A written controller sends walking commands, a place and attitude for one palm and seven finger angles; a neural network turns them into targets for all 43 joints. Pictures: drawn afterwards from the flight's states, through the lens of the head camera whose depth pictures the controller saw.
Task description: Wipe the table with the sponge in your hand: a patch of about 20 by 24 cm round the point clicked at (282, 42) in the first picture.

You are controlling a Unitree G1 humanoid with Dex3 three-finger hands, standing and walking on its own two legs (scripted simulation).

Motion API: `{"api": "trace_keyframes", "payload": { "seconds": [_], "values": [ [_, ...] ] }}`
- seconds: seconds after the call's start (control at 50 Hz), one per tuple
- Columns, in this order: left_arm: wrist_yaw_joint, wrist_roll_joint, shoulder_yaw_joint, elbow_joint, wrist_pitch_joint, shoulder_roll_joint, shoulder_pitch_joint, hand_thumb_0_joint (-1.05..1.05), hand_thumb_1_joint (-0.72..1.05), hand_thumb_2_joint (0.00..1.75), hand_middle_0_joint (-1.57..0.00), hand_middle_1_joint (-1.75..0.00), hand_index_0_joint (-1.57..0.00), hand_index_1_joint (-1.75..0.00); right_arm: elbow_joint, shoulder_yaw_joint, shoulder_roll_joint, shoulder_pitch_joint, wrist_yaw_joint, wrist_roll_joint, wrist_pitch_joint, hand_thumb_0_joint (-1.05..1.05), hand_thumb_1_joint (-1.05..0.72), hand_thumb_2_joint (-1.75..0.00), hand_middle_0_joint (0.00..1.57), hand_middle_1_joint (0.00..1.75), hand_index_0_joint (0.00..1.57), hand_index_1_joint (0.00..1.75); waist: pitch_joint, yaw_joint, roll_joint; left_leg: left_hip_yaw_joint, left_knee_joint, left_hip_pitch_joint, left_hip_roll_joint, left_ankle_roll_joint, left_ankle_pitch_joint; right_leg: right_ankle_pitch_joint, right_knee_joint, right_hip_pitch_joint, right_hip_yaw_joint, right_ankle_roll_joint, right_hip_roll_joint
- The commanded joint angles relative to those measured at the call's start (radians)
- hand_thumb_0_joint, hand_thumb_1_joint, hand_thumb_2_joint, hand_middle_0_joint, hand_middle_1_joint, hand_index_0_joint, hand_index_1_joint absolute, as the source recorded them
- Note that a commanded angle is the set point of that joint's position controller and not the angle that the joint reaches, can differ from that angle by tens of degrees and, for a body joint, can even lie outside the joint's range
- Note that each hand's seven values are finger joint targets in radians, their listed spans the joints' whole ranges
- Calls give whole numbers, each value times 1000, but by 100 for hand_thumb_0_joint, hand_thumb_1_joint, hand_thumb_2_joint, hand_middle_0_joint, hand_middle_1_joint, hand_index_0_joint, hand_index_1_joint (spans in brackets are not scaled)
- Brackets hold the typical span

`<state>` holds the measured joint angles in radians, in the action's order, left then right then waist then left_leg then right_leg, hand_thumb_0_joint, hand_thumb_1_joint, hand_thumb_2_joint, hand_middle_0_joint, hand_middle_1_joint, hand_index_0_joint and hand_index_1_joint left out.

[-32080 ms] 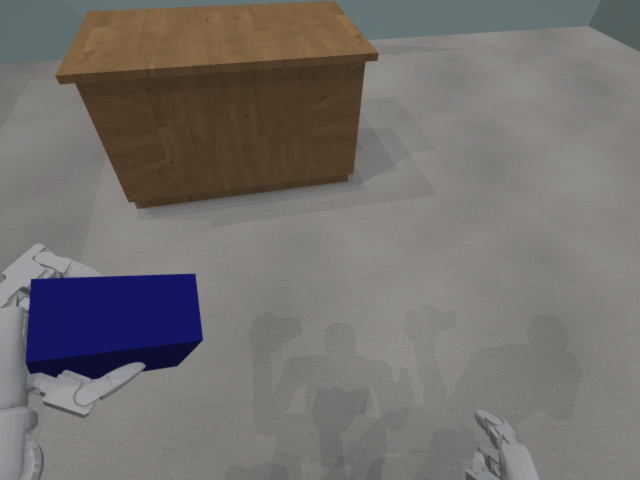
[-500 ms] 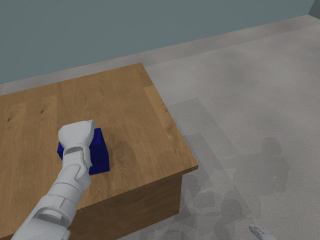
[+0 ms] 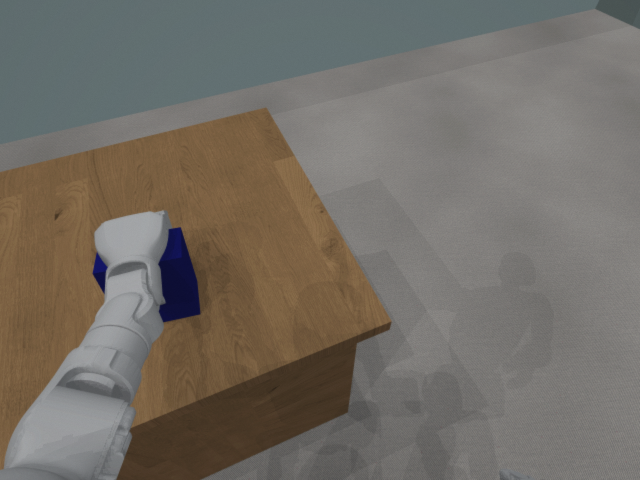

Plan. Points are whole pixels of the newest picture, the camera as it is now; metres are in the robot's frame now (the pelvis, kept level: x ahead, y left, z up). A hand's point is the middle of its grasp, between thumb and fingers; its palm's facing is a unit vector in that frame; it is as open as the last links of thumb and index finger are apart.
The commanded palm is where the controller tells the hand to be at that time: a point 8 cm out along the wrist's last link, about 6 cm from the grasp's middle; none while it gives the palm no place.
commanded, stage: wipe forward along the middle lane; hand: left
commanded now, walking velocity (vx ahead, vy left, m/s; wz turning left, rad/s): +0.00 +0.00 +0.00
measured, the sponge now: (156, 289) +0.39 +0.27 -0.03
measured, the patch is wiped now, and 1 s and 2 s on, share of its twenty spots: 0.90 0.90 0.90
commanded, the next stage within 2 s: slide back across to the first lane in 0.52 s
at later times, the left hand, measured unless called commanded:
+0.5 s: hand (136, 235) +0.45 +0.30 +0.03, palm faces -0.12 +0.00 -0.99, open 10.5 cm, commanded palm +0.43 +0.29 +0.06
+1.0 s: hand (111, 227) +0.46 +0.34 +0.03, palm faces -0.13 -0.01 -0.99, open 10.5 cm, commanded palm +0.43 +0.33 +0.08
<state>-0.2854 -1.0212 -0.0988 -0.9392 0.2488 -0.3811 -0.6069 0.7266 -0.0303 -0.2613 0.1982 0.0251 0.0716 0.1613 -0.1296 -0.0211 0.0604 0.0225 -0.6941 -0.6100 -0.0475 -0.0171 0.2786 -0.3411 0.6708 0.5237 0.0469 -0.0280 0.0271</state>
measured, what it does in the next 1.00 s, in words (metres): stands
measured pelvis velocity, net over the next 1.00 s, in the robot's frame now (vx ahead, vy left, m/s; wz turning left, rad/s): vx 0.02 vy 0.03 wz -0.03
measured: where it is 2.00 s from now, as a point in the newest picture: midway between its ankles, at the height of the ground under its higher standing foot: outside the picture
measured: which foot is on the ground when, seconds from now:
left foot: down 0.00-1.00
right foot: down 0.00-1.00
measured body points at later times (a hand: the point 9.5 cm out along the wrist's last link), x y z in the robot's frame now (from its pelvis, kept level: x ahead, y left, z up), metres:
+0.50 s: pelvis +0.01 +0.02 +0.00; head +0.07 +0.02 +0.44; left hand +0.45 +0.29 +0.08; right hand +0.06 -0.26 -0.13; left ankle +0.03 +0.14 -0.72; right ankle -0.01 -0.11 -0.72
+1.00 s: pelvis +0.02 +0.03 +0.00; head +0.09 +0.03 +0.44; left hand +0.46 +0.33 +0.09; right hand +0.06 -0.24 -0.13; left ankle +0.03 +0.14 -0.72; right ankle -0.01 -0.10 -0.72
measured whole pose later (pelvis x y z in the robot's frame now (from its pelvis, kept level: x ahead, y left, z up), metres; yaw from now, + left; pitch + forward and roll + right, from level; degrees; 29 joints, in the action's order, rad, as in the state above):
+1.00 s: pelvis +0.02 +0.03 +0.00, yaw -2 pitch +16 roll -3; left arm -0.22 -1.06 0.03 -1.07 0.18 -0.57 -0.73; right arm 0.74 -0.03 -0.26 0.29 -0.01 0.07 0.15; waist -0.13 -0.09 0.05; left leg 0.00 -0.72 -0.67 -0.04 0.02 0.32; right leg -0.34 0.63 0.57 0.02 0.01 0.02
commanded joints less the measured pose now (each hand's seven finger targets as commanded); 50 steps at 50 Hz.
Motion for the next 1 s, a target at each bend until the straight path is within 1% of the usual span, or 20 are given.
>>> {"api": "trace_keyframes", "payload": {
  "seconds": [0.0, 0.02, 0.1, 0.16, 0.2, 0.26, 0.34, 0.38, 0.42, 0.48, 0.5, 0.54, 0.56, 0.64, 0.68, 0.74, 0.78, 0.84, 0.92, 0.98],
  "values": [
    [-16, -25, 46, 15, 15, -213, -266, 0, 10, 130, -120, -160, -120, -160, -95, -41, -144, -20, 2, -2, -31, 0, -90, -90, 20, 30, 20, 30, -206, -16, -104, -31, 54, 142, 49, 64, -101, 213, -125, -50, -24, -13, 8],
    [-16, -30, 22, 6, 15, -198, -272, 0, 10, 130, -120, -160, -120, -160, -92, -41, -145, -8, 2, -2, -31, 0, -90, -90, 20, 30, 20, 30, -208, -28, -107, -32, 50, 148, 51, 65, -102, 212, -121, -42, -21, -10, 9],
    [-16, -36, 45, -15, 14, -225, -304, 0, 10, 130, -120, -160, -120, -160, -86, -42, -146, 2, -1, -5, -28, 0, -90, -90, 20, 30, 20, 30, -228, -22, -77, -27, 45, 149, 46, 63, -129, 233, -110, -35, -16, -17, 11],
    [-15, -43, 23, -42, 16, -223, -335, 0, 10, 130, -120, -160, -120, -160, -82, -40, -149, 18, -6, -4, -26, 0, -90, -90, 20, 30, 20, 30, -211, -38, -81, -30, 40, 137, 47, 64, -108, 208, -112, -11, -14, -13, 12],
    [-14, -38, 44, -42, 13, -241, -356, 0, 10, 130, -120, -160, -120, -160, -82, -40, -150, 19, -4, -7, -27, 0, -90, -90, 20, 30, 20, 30, -229, -35, -72, -26, 40, 135, 45, 64, -117, 215, -112, -15, -16, -15, 13],
    [-13, -45, 48, -77, 15, -267, -364, 0, 10, 130, -120, -160, -120, -160, -73, -42, -156, 47, -6, -7, -26, 0, -90, -90, 20, 30, 20, 30, -247, -47, -99, -33, 27, 127, 46, 67, -128, 241, -106, -21, -17, -8, 14],
    [-1, -55, 76, -105, 8, -329, -390, 0, 10, 130, -120, -160, -120, -160, -67, -40, -163, 72, -8, -8, -27, 0, -90, -90, 20, 30, 20, 30, -257, -47, -71, -30, 20, 114, 46, 65, -140, 252, -95, -17, -15, -11, 17],
    [4, -59, 48, -108, 3, -299, -417, 0, 10, 130, -120, -160, -120, -160, -67, -41, -161, 81, -12, -9, -29, 0, -90, -90, 20, 30, 20, 30, -252, -58, -53, -31, 18, 120, 42, 66, -142, 247, -95, 5, -13, -12, 19],
    [9, -60, 75, -116, -5, -333, -412, 0, 10, 130, -120, -160, -120, -160, -62, -45, -165, 97, -13, -11, -30, 0, -90, -90, 20, 30, 20, 30, -282, -54, -48, -27, 9, 128, 42, 65, -170, 275, -85, -6, -14, -14, 21],
    [15, -59, 52, -124, -9, -311, -433, 0, 10, 130, -120, -160, -120, -160, -64, -44, -164, 107, -16, -10, -31, 0, -90, -90, 20, 30, 20, 30, -260, -65, -46, -25, 12, 122, 39, 64, -150, 240, -91, 25, -8, -13, 25],
    [17, -52, 78, -117, -16, -332, -456, 0, 10, 130, -120, -160, -120, -160, -59, -46, -165, 108, -15, -11, -34, 0, -90, -90, 20, 30, 20, 30, -271, -60, -33, -18, 14, 129, 34, 63, -165, 245, -85, 30, -6, -19, 26],
    [13, -66, 76, -139, -18, -352, -475, 0, 10, 130, -120, -160, -120, -160, -50, -48, -170, 130, -16, -13, -34, 0, -90, -90, 20, 30, 20, 30, -270, -72, -34, -16, 5, 127, 33, 64, -160, 227, -81, 54, -3, -17, 29],
    [12, -69, 63, -147, -18, -334, -480, 0, 10, 130, -120, -160, -120, -160, -49, -49, -170, 133, -17, -15, -35, 0, -90, -90, 20, 30, 20, 30, -269, -77, -42, -17, 2, 127, 32, 65, -166, 234, -79, 61, -2, -17, 31],
    [12, -60, 74, -120, -26, -340, -476, 0, 10, 130, -120, -160, -120, -160, -52, -52, -167, 143, -22, -16, -37, 0, -90, -90, 20, 30, 20, 30, -326, -61, 3, -13, 2, 160, 31, 63, -190, 235, -74, 48, -1, -20, 35],
    [12, -59, 108, -133, -22, -391, -466, 0, 10, 130, -120, -160, -120, -160, -50, -50, -173, 143, -21, -13, -34, 0, -90, -90, 20, 30, 20, 30, -318, -57, -37, -13, 7, 143, 31, 65, -185, 240, -78, 25, -1, -18, 34],
    [16, -66, 144, -108, -27, -449, -456, 0, 10, 130, -120, -160, -120, -160, -55, -49, -176, 142, -22, -11, -33, 0, -90, -90, 20, 30, 20, 30, -330, -43, -17, -10, 17, 156, 35, 65, -199, 248, -80, -2, -1, -20, 33],
    [18, -73, 131, -96, -27, -439, -450, 0, 10, 130, -120, -160, -120, -160, -59, -50, -175, 139, -24, -10, -34, 0, -90, -90, 20, 30, 20, 30, -318, -47, -17, -15, 25, 168, 36, 68, -193, 245, -94, -7, -2, -17, 33],
    [25, -74, 174, -72, -37, -501, -430, 0, 10, 130, -120, -160, -120, -160, -64, -49, -178, 139, -23, -8, -36, 0, -90, -90, 20, 30, 20, 30, -340, -30, -2, -15, 31, 181, 39, 69, -221, 276, -93, -48, -4, -20, 33],
    [42, -64, 164, -24, -56, -482, -414, 0, 10, 130, -120, -160, -120, -160, -69, -51, -176, 129, -25, -6, -42, 0, -90, -90, 20, 30, 20, 30, -325, -31, 42, -8, 42, 241, 36, 68, -256, 283, -102, -40, 3, -24, 35],
    [57, -50, 146, -6, -74, -442, -368, 0, 10, 130, -120, -160, -120, -160, -72, -55, -175, 121, -28, -5, -42, 0, -90, -90, 20, 30, 20, 30, -303, -36, 5, -11, 42, 257, 34, 71, -280, 313, -115, -48, 5, -22, 35]
  ]
}}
